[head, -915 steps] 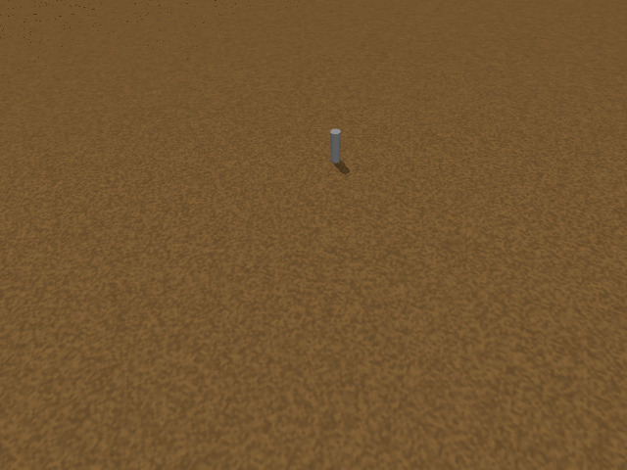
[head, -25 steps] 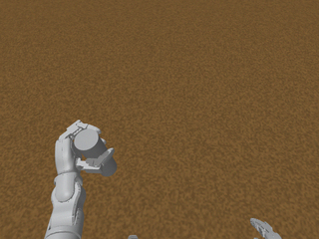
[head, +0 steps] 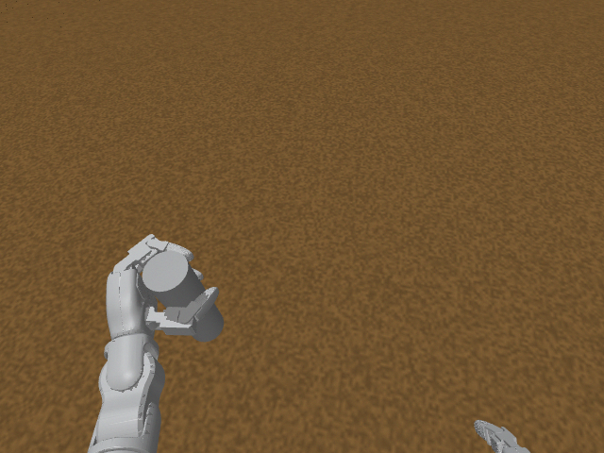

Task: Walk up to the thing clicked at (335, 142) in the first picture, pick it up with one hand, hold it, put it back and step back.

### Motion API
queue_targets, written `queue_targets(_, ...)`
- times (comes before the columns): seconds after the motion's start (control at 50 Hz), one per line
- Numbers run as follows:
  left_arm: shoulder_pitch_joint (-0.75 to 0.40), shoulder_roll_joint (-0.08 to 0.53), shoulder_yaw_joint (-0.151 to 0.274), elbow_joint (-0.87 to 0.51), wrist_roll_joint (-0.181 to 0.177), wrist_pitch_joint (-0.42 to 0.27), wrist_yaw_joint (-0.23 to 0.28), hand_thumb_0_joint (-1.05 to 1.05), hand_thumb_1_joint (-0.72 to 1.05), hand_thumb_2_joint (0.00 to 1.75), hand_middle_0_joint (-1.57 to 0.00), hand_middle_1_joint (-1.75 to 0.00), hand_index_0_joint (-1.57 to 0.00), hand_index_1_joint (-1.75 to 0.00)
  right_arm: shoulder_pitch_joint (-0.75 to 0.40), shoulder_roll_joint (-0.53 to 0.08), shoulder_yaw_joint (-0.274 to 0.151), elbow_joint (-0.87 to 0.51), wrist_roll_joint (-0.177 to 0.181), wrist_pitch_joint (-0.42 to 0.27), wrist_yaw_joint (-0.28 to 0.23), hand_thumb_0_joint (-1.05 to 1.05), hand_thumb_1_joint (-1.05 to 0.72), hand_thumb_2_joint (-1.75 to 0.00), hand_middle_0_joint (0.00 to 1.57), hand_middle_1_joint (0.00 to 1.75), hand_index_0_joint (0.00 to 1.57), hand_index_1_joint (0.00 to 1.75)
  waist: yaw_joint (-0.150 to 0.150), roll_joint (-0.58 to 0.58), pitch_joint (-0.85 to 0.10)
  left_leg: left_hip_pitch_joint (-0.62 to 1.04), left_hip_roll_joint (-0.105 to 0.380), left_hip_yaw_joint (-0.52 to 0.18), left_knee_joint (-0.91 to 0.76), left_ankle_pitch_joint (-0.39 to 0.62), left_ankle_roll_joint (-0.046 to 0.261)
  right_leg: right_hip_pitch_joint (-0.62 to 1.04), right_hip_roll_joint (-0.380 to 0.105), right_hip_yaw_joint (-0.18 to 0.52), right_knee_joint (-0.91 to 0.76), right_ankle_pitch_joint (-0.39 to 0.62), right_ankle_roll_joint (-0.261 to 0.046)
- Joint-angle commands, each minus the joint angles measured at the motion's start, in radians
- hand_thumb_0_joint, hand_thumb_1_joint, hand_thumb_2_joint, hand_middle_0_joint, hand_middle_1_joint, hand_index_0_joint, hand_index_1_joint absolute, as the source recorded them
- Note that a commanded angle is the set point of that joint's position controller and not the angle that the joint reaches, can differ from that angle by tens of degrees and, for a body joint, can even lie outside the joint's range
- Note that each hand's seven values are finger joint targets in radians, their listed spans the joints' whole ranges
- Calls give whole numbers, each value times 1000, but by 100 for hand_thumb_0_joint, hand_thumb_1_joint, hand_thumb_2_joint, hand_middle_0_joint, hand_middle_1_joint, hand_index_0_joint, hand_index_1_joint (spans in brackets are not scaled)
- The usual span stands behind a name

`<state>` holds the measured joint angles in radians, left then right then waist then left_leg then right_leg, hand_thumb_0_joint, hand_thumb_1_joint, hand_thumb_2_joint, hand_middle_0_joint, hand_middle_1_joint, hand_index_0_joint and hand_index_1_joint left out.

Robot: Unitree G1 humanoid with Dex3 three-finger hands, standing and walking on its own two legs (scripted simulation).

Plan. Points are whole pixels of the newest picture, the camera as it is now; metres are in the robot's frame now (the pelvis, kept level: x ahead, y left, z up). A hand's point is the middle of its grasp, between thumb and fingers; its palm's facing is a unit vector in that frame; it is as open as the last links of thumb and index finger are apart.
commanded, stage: hold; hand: left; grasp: from the side
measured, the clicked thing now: (189, 301) +0.34 +0.17 +0.02
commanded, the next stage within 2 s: none
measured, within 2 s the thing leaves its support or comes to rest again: neither
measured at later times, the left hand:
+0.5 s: hand (175, 287) +0.33 +0.18 +0.07, palm faces +0.20 -0.98 -0.01, open 8.2 cm
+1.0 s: hand (178, 283) +0.34 +0.18 +0.07, palm faces +0.19 -0.98 +0.00, open 8.2 cm
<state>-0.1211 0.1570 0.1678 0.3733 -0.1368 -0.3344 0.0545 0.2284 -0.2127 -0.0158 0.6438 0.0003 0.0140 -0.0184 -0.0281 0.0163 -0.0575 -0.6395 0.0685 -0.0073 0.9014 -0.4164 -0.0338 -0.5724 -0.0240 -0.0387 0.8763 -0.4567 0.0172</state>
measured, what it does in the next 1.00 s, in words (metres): stands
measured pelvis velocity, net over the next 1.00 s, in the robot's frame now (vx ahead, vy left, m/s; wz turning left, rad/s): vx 0.00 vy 0.00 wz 0.00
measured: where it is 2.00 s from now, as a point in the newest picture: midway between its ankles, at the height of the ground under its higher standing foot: outside the picture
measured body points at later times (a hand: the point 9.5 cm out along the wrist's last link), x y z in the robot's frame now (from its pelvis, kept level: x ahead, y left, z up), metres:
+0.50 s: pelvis +0.00 +0.00 +0.01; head +0.04 +0.00 +0.46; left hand +0.31 +0.23 +0.07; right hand +0.14 -0.24 -0.10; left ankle +0.02 +0.14 -0.69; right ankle -0.01 -0.13 -0.69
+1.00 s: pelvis +0.00 +0.00 +0.01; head +0.04 +0.00 +0.46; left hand +0.32 +0.23 +0.07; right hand +0.13 -0.24 -0.10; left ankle +0.02 +0.14 -0.69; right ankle -0.01 -0.13 -0.69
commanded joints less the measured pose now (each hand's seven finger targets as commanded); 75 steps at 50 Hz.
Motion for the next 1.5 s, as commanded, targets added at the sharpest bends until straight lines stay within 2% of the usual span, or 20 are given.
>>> queue_targets(0.0,-246,122,33,-226,-5,-65,-4,0,30,115,-129,-136,-131,-136,-34,-131,-46,-127,-2,-44,-12,0,-93,-90,20,30,20,30,1,-9,-252,183,-43,15,-119,246,33,102,34,-3,-135,322,-11)
queue_targets(0.06,-250,120,28,-245,-4,-64,-5,0,30,114,-127,-135,-129,-134,-47,-130,-45,-135,0,-46,-12,0,-93,-90,20,30,20,30,7,3,-252,191,-45,17,-135,214,29,105,33,-4,-146,285,-14)
queue_targets(0.14,-239,135,45,-257,-8,-59,-6,0,28,114,-128,-137,-130,-136,-39,-126,-43,-129,1,-48,-12,0,-93,-90,20,30,20,30,7,-9,-273,210,-46,20,-128,276,35,143,30,0,-149,354,-6)
queue_targets(0.2,-217,100,12,-256,-6,-50,-10,0,27,114,-128,-136,-129,-135,-38,-125,-44,-126,-1,-47,-13,0,-93,-90,20,30,20,30,-2,4,-255,228,-44,21,-134,289,34,123,35,-4,-151,361,-9)
queue_targets(0.28,-270,146,55,-273,-3,-59,-5,0,30,115,-128,-136,-130,-135,-50,-127,-46,-125,-2,-51,-11,0,-93,-90,20,30,20,30,8,16,-228,205,-45,17,-154,215,29,114,34,-7,-161,284,-14)
queue_targets(0.46,-197,88,5,-222,-14,-41,-27,0,29,114,-127,-135,-128,-134,-54,-131,-46,-127,3,-56,-16,0,-93,-90,20,30,20,30,-3,-30,-216,223,-45,18,-159,251,35,134,33,-7,-175,324,-10)
queue_targets(0.48,-208,110,32,-216,-14,-43,-24,0,29,114,-126,-135,-128,-134,-42,-132,-48,-118,2,-57,-14,0,-93,-90,20,30,20,30,1,-28,-229,222,-45,18,-152,272,37,137,32,-6,-170,343,-8)
queue_targets(0.6,-243,143,57,-250,-7,-59,-16,0,34,116,-129,-136,-131,-136,-56,-130,-46,-130,-1,-57,-13,0,-93,-90,20,30,20,30,10,5,-250,236,-47,18,-169,231,32,151,31,-5,-178,301,-11)
queue_targets(0.62,-260,116,26,-270,-10,-61,-18,0,33,116,-127,-136,-129,-135,-55,-128,-44,-130,0,-60,-13,0,-92,-90,20,30,20,30,6,-1,-249,236,-46,19,-167,246,31,152,32,-5,-176,316,-13)
queue_targets(0.76,-257,133,43,-237,-12,-64,-30,0,31,117,-128,-137,-130,-136,-44,-131,-49,-119,-1,-58,-11,0,-93,-91,20,30,20,30,3,4,-259,253,-44,19,-155,295,36,147,33,-3,-172,358,-9)
queue_targets(0.92,-263,100,10,-219,-14,-67,-30,0,31,117,-128,-137,-130,-136,-39,-131,-48,-118,1,-58,-8,0,-93,-91,20,30,20,30,-1,-5,-240,247,-44,18,-161,292,33,149,32,-5,-174,358,-12)
queue_targets(1.0,-259,128,45,-213,-9,-70,-21,0,35,118,-128,-136,-129,-135,-37,-136,-52,-115,-1,-53,-6,0,-92,-91,20,30,20,30,12,1,-253,251,-41,15,-167,283,32,149,33,-8,-174,339,-15)
queue_targets(1.16,-256,113,19,-211,-3,-78,-21,0,33,116,-127,-135,-128,-135,-41,-131,-50,-115,-2,-53,-5,0,-93,-91,20,30,20,30,9,10,-258,267,-43,19,-161,310,32,152,31,-5,-171,365,-13)
queue_targets(1.28,-298,142,52,-213,-11,-91,-22,0,34,119,-128,-137,-130,-137,-39,-135,-51,-113,0,-54,-7,0,-93,-91,20,30,20,30,7,-10,-265,259,-44,17,-167,268,35,156,28,-2,-177,336,-9)
queue_targets(1.32,-270,114,28,-183,-11,-87,-28,0,32,119,-129,-138,-130,-137,-43,-131,-49,-114,0,-51,-7,0,-93,-91,20,30,20,30,1,-14,-248,254,-45,17,-167,278,34,157,28,-4,-178,345,-9)
queue_targets(1.34,-259,125,43,-177,-12,-87,-29,0,31,119,-128,-137,-130,-137,-41,-134,-52,-111,0,-50,-8,0,-93,-91,20,30,20,30,8,-34,-251,242,-45,18,-161,289,37,162,28,-4,-180,360,-7)
queue_targets(1.36,-254,98,12,-155,-11,-82,-33,0,29,118,-128,-137,-130,-137,-45,-128,-47,-112,1,-50,-9,0,-93,-91,20,30,20,30,-2,-39,-230,240,-48,23,-157,285,39,151,24,1,-187,366,-4)
queue_targets(1.38,-251,133,50,-163,-11,-82,-31,0,29,118,-128,-137,-130,-137,-32,-137,-54,-106,0,-51,-8,0,-93,-91,20,30,20,30,4,-34,-252,245,-47,22,-154,305,41,162,24,-1,-179,382,-3)
queue_targets(1.42,-270,110,13,-177,-6,-81,-35,0,29,115,-126,-134,-128,-134,-40,-127,-48,-110,-1,-45,-8,0,-93,-91,20,30,20,30,-4,-28,-249,243,-51,28,-152,298,41,160,23,5,-188,385,-3)
queue_targets(1.48,-305,128,39,-176,-10,-85,-28,0,31,117,-127,-135,-128,-135,-45,-131,-50,-106,-1,-49,-8,0,-93,-91,20,30,20,30,-2,-24,-231,227,-50,27,-158,255,40,130,23,6,-189,340,-6)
